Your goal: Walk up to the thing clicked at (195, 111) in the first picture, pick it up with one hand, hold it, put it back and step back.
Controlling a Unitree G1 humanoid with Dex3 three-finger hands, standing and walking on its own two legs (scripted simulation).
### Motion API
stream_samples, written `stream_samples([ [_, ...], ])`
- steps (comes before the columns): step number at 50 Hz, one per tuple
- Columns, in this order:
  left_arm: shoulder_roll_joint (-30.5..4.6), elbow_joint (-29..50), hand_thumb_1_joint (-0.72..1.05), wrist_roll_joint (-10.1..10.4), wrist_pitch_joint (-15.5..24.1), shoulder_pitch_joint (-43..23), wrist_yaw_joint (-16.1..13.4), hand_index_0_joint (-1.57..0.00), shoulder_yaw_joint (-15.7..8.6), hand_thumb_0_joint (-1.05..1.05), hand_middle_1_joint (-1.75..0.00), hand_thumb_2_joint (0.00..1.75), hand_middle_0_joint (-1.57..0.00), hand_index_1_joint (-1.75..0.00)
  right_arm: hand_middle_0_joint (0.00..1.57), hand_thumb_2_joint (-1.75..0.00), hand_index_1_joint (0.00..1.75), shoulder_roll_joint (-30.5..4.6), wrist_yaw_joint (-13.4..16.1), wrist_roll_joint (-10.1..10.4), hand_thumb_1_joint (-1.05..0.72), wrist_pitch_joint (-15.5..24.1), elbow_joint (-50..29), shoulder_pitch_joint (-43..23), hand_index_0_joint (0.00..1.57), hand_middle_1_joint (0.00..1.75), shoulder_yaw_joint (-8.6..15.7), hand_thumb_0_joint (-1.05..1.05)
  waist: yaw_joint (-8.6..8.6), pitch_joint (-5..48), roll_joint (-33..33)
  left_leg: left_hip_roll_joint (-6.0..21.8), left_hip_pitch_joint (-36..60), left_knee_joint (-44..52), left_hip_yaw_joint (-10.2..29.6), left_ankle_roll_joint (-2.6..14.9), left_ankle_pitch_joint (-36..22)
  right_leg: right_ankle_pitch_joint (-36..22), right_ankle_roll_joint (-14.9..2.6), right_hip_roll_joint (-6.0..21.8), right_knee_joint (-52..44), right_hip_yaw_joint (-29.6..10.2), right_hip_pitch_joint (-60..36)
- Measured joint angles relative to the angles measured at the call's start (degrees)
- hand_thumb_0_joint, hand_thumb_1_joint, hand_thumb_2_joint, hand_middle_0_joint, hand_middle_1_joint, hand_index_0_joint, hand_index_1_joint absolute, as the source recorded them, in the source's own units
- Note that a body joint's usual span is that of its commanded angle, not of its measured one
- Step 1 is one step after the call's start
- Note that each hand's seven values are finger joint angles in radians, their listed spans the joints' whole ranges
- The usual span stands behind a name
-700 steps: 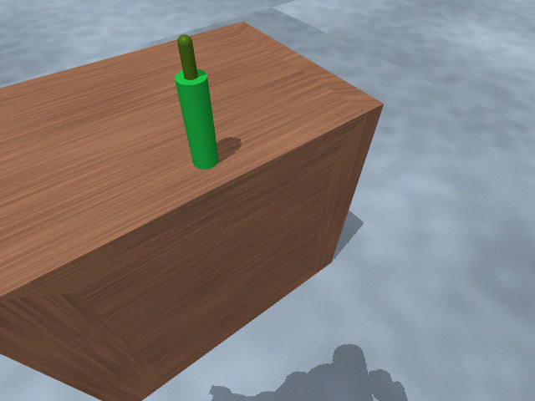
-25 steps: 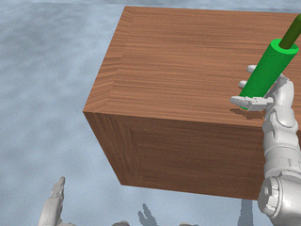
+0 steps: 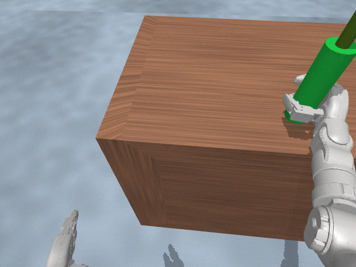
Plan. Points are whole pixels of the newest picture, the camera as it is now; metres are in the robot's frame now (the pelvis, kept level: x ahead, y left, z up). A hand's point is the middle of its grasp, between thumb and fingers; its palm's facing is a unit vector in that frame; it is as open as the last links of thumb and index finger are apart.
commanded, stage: settle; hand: right
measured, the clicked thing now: (323, 73) +0.44 -0.25 +0.21
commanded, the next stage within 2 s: lift in 0.64 s
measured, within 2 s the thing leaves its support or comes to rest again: neither
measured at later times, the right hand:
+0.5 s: hand (307, 90) +0.44 -0.24 +0.17, palm faces +0.28 +0.96 -0.01, open 7.2 cm
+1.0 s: hand (311, 77) +0.44 -0.23 +0.20, palm faces +0.27 +0.96 -0.01, open 7.2 cm
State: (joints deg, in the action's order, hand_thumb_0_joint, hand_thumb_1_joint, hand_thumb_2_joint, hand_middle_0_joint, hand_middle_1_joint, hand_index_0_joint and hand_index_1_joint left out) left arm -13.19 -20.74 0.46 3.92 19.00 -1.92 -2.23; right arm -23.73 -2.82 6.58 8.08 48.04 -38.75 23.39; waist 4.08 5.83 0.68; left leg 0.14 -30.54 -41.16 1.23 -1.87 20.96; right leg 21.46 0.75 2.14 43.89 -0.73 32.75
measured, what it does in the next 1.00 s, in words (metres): stands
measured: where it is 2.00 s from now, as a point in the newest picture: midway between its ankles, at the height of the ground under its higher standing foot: outside the picture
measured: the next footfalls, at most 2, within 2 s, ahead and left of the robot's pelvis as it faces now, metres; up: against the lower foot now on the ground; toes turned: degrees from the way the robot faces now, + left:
none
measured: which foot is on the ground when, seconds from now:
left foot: down 0.00-1.00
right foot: down 0.00-1.00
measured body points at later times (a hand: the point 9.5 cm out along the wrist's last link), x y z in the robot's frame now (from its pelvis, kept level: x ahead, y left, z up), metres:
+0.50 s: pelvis -0.01 +0.01 +0.01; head +0.03 +0.01 +0.46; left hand +0.14 +0.27 -0.06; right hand +0.42 -0.29 +0.17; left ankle -0.01 +0.14 -0.71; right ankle +0.00 -0.12 -0.71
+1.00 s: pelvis +0.00 +0.00 +0.01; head +0.02 +0.01 +0.46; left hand +0.15 +0.27 -0.06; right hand +0.42 -0.28 +0.20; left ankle -0.01 +0.14 -0.71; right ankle +0.00 -0.12 -0.71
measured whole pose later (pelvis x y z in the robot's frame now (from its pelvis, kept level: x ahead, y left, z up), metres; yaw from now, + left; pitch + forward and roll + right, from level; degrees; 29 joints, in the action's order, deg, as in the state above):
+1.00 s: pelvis +0.00 +0.00 +0.01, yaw +0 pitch +7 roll +1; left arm -14.0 -27.2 1.6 5.4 18.0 -2.8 -3.9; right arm -22.8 -2.2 8.2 -6.3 36.7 -40.0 20.7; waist 1.4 5.0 1.8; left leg 0.7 -23.2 -35.6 1.3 -1.6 18.9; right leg 18.6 1.0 1.7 36.9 -0.4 24.8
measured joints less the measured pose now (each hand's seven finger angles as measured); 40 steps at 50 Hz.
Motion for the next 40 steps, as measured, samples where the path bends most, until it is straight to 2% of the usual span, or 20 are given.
stream_samples([
  [11, -0.4, -1.6, -0.54, 0.7, -0.1, -0.2, -0.1, -0.06, -0.9, -0.01, -0.05, 0.06, -0.06, -0.06, 0.88, -1.15, 1.12, -0.6, -0.5, 0.5, 0.08, -3.8, -2.1, -0.7, 0.89, 1.12, -1.2, -0.02, -0.77, -0.9, 0.1, 0.1, 1.8, 1.2, -0.1, 0.25, -0.7, -1.1, 0.23, -0.1, -1.9, -0.1, -2.1],
  [40, -0.5, -4.8, -0.55, 1.0, 1.6, -0.9, -1.1, -0.05, -0.4, -0.01, -0.05, 0.07, -0.06, -0.06, 0.88, -1.15, 1.13, -0.5, -0.1, 1.3, 0.08, -10.8, -6.4, -2.1, 0.89, 1.12, -1.6, -0.02, -1.75, -1.1, 0.5, 0.4, 5.4, 4.1, 0.0, 0.40, -1.8, -2.7, 0.38, -0.4, -5.8, 0.1, -6.2],
])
